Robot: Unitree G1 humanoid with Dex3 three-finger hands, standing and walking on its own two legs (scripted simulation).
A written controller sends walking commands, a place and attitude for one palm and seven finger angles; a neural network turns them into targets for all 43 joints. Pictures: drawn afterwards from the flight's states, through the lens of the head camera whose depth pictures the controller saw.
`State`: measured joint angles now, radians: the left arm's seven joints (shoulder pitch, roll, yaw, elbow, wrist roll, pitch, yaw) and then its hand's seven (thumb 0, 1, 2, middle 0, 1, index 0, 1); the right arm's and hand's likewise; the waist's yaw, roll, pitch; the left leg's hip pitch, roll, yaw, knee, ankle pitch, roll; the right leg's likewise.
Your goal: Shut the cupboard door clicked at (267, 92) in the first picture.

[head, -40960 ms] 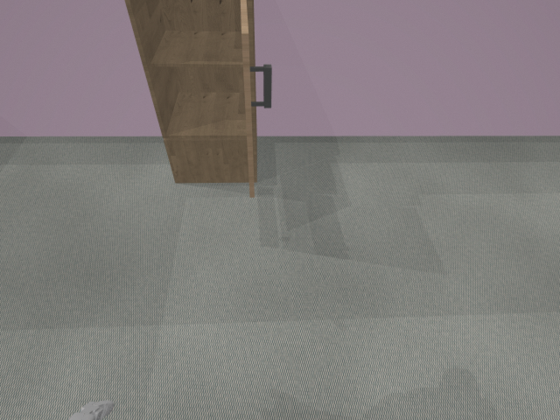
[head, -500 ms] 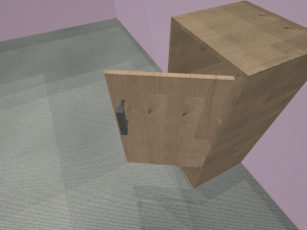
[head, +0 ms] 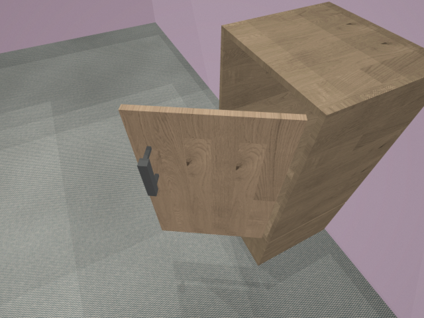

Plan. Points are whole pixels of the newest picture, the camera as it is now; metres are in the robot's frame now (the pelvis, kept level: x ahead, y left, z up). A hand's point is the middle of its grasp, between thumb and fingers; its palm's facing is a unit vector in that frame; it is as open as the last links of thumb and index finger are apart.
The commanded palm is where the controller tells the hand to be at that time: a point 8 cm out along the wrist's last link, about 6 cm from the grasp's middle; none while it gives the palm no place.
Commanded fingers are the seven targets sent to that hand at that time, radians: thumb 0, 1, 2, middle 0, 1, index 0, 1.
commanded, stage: raise the hand and make a fist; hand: left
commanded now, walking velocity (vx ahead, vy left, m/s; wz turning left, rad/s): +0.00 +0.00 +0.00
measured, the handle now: (150, 171) +0.44 +0.18 -0.04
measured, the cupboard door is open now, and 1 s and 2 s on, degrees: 59 59 59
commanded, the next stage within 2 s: bring the fist close to the handle in 2.00 s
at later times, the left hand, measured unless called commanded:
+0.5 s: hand out of the picture +0.10 +0.18 -0.08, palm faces +0.01 -1.00 +0.01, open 6.2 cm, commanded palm +0.10 +0.23 -0.06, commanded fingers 0.00 0.90 0.90 -0.58 -0.72 -0.58 -0.72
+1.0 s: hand out of the picture +0.12 +0.23 -0.05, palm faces +0.06 -1.00 -0.04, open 3.8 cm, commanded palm +0.10 +0.26 -0.05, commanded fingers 0.00 0.90 0.90 -1.04 -1.22 -1.04 -1.22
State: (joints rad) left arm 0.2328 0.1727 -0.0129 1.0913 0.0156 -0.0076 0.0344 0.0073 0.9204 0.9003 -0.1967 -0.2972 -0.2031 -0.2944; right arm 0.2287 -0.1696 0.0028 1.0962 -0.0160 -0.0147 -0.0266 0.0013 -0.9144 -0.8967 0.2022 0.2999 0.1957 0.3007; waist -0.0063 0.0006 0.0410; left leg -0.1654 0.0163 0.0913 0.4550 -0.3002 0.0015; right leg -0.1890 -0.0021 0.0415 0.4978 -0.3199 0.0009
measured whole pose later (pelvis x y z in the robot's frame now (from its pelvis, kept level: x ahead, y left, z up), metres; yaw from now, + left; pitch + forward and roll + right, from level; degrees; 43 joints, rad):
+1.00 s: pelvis -0.09 +0.03 -0.10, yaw +1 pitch +14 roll -3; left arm 0.43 0.23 0.16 -0.06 -0.27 -0.41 -0.20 0.02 0.90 0.90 -0.86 -1.03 -0.87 -1.02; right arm 0.33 -0.22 0.02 0.54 0.01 -0.24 -0.05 0.01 -0.90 -0.90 0.21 0.30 0.20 0.30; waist -0.01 0.02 -0.15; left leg -0.98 -0.02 -0.04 1.24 -0.50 0.03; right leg -0.95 -0.01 -0.01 1.18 -0.49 0.02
